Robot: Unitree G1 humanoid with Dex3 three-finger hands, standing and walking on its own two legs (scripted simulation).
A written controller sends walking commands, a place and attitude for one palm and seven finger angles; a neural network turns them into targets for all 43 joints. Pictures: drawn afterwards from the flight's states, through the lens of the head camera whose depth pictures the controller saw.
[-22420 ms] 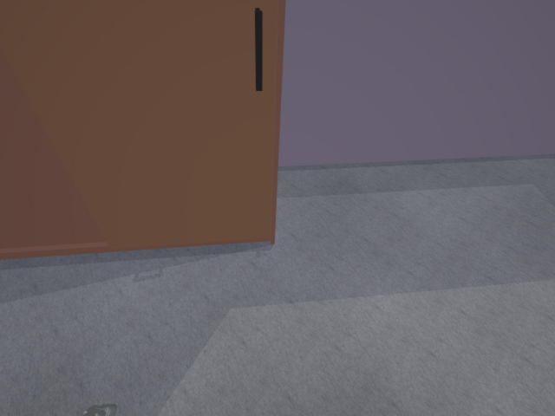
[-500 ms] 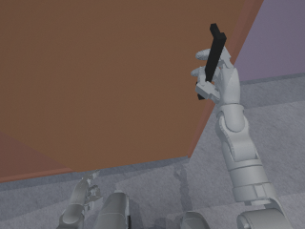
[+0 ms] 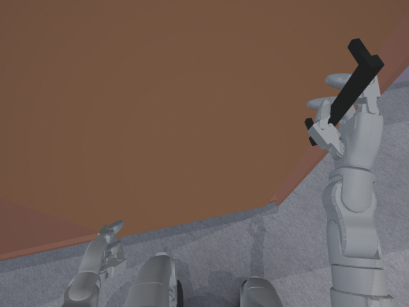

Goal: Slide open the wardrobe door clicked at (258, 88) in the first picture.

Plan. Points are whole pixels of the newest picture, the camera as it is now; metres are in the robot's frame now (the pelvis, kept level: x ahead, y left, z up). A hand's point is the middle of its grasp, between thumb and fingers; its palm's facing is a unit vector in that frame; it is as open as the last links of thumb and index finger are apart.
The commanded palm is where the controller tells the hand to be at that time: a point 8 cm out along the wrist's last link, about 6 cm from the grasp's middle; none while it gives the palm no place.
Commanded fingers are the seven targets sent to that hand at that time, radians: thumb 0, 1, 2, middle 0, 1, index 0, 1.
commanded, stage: step sideways, sliding the door along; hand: right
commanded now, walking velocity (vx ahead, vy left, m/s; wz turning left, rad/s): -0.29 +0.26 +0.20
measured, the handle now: (332, 101) +0.40 -0.23 +0.12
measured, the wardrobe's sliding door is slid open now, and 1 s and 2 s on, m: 0.06 0.34 0.46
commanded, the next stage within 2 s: stop walking and hold the door there in 2.00 s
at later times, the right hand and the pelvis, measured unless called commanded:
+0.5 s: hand (240, 144) +0.34 -0.07 +0.11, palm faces +0.23 +0.97 -0.01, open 6.0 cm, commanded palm +0.30 -0.06 +0.12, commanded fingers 0.00 -0.90 -0.90 0.45 1.40 0.45 1.40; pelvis +0.01 +0.08 -0.01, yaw +3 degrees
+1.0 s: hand (140, 170) +0.31 +0.07 +0.12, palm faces -0.02 +1.00 -0.04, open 5.6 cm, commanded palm +0.28 +0.08 +0.10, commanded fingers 0.00 -0.90 -0.90 0.45 1.40 0.45 1.40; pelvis -0.05 +0.16 +0.00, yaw +7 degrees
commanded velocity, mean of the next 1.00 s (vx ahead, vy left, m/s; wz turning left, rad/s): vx -0.11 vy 0.29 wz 0.09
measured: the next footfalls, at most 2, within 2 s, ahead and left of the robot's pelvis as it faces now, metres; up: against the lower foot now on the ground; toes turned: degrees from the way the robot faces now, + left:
left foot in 0.24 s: +0.10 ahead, +0.23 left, +0.00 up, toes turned +7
right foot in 0.46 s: +0.07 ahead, +0.01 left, +0.00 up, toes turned -4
